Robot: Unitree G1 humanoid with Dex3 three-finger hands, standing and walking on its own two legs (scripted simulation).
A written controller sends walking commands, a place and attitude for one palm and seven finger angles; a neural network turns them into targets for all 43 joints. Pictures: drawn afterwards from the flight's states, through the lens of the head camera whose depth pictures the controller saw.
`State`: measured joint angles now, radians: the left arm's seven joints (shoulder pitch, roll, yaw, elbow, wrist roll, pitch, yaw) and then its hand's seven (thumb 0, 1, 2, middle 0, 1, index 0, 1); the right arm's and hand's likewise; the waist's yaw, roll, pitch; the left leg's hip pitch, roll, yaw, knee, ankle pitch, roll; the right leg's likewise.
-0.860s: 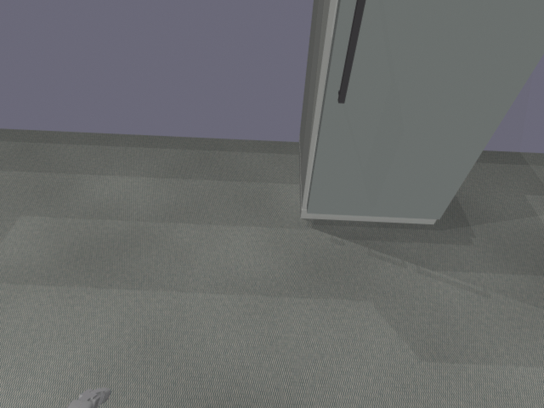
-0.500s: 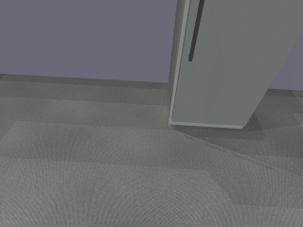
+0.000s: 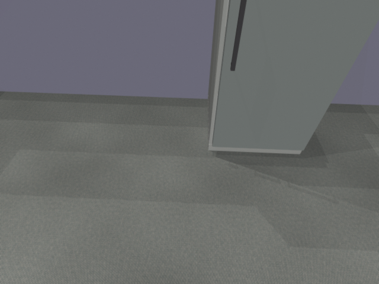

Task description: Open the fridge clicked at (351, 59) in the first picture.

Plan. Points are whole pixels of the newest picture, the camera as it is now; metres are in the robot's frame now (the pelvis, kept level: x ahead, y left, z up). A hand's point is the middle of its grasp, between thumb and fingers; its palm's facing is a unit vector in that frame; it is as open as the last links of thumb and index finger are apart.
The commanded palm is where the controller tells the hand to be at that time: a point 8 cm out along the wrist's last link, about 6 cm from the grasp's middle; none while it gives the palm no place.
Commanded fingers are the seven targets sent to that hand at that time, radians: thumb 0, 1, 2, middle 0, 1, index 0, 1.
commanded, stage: look at it before walking up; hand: left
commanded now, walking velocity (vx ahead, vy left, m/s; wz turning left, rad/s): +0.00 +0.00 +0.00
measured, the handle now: (239, 21) +1.05 -0.15 +0.13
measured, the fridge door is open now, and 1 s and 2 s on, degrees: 0 0 0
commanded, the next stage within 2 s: walk to a spot facing it in 0.58 s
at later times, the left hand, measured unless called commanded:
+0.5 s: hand out of the picture +0.09 +0.24 -0.15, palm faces -0.04 -0.94 -0.34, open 7.4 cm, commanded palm none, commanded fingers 0.00 0.90 0.90 -0.20 -0.30 -0.20 -0.30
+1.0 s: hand out of the picture +0.08 +0.20 -0.18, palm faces -0.12 -0.95 -0.29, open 7.4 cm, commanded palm none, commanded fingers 0.00 0.90 0.90 -0.20 -0.30 -0.20 -0.30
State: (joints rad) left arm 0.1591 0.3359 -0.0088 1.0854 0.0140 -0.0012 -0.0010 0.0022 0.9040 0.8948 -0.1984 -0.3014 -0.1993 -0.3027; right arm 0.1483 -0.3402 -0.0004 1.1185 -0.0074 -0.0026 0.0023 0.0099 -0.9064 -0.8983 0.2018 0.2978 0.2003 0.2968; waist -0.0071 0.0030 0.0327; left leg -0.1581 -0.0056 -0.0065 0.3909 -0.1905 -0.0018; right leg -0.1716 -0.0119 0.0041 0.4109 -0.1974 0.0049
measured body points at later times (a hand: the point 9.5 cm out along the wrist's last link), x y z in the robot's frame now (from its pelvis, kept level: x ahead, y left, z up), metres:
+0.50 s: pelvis +0.01 +0.00 +0.00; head +0.02 -0.01 +0.45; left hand +0.09 +0.29 -0.13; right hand +0.09 -0.30 -0.13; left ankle +0.02 +0.12 -0.74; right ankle +0.02 -0.12 -0.74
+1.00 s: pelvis +0.01 -0.01 -0.01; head +0.03 -0.02 +0.43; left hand +0.09 +0.25 -0.15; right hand +0.07 -0.28 -0.16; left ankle +0.02 +0.12 -0.74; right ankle +0.01 -0.12 -0.74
